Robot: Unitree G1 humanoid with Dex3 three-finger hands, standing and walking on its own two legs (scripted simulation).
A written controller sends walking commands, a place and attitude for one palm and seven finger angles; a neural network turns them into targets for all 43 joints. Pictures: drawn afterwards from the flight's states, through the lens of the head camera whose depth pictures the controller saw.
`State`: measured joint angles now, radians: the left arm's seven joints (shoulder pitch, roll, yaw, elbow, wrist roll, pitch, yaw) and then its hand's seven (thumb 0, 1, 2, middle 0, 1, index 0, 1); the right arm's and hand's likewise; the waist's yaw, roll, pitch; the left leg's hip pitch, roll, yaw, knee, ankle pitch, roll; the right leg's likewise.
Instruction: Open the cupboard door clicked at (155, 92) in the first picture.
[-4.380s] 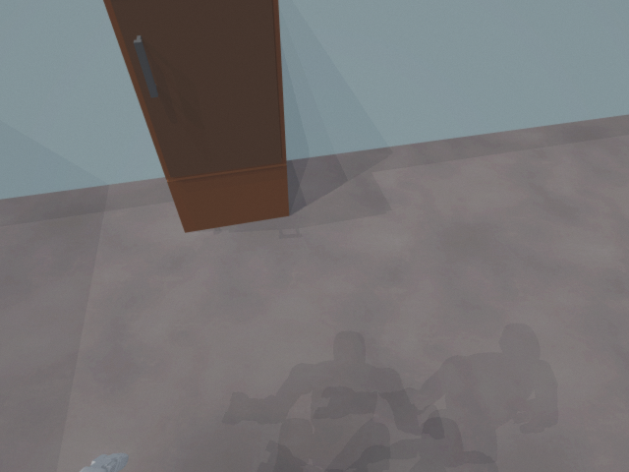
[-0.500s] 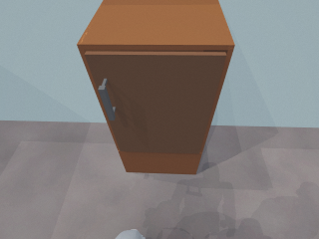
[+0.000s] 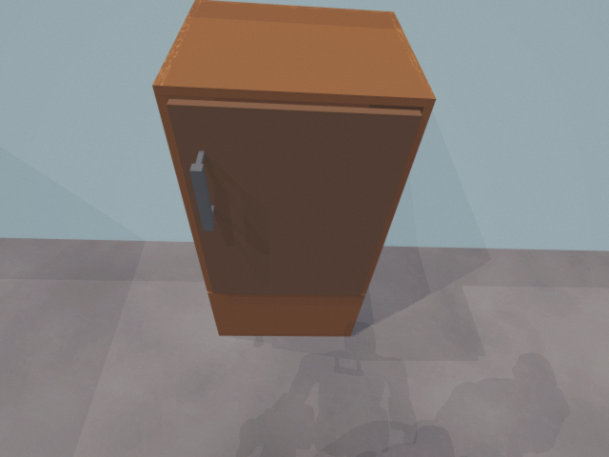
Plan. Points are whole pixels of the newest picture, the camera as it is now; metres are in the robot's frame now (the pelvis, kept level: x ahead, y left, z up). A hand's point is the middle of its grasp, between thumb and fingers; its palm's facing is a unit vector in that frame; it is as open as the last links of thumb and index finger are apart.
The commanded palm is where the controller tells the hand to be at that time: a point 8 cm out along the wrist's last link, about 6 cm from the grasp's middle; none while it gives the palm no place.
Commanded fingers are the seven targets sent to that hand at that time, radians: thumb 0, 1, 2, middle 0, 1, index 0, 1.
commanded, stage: come to a stop and stand still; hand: left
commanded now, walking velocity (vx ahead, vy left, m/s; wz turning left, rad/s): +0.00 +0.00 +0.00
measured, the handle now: (205, 192) +0.57 +0.21 -0.03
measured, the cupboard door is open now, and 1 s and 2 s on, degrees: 0 0 0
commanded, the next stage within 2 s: look again from close up in 0.56 s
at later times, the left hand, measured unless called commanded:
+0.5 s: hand out of the picture -0.03 +0.08 -0.18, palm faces +0.06 -0.99 -0.13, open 7.3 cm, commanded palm none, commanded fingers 0.00 0.90 0.90 -0.20 -0.30 -0.20 -0.30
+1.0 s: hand out of the picture +0.02 +0.16 -0.19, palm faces +0.04 -0.98 -0.20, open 7.4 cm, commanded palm none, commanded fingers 0.00 0.90 0.90 -0.20 -0.30 -0.20 -0.30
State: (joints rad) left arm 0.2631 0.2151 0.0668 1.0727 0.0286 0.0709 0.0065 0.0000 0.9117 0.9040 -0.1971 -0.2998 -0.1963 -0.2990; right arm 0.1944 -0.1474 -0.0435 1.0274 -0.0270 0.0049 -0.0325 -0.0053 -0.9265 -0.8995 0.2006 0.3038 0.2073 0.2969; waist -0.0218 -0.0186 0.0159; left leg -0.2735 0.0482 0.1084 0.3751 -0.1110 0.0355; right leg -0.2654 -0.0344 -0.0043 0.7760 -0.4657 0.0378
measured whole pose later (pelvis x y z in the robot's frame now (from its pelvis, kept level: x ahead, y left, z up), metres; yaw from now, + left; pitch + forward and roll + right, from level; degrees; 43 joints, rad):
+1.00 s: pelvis +0.01 -0.01 -0.01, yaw +0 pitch +0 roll -1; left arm 0.30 0.17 0.01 1.06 0.03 -0.01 0.04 0.00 0.91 0.90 -0.20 -0.30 -0.20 -0.30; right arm 0.25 -0.17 -0.01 1.05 -0.02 -0.02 -0.03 0.01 -0.95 -0.90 0.20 0.30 0.20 0.30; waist 0.01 -0.01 0.01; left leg -0.27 0.00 0.06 0.58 -0.32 0.04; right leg -0.14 -0.02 -0.03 0.51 -0.37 0.02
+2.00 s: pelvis -0.03 -0.05 -0.10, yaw +3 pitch +15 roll -2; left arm 0.20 0.33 0.31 0.21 -0.36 -0.34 -0.49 0.00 0.24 0.62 -0.25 -0.73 -0.25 -0.73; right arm 0.18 -0.21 0.03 0.60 0.04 -0.21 -0.07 0.01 -0.91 -0.90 0.20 0.30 0.21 0.30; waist 0.00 0.03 -0.12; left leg -0.94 0.04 -0.03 1.17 -0.49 -0.01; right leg -0.87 0.05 -0.14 1.13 -0.54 -0.08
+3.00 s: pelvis -0.01 +0.01 -0.07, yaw +2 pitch +15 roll -4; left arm -0.03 0.44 0.43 0.42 -0.36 -0.29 -0.50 -0.02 -0.50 0.31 -0.30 -1.20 -0.30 -1.20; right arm 0.30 -0.28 0.03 0.55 0.04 -0.16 -0.05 0.01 -0.91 -0.90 0.20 0.30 0.21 0.30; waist -0.02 0.02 -0.12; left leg -0.82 0.00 0.02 1.01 -0.45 0.07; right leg -0.73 0.02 -0.09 0.93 -0.45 -0.01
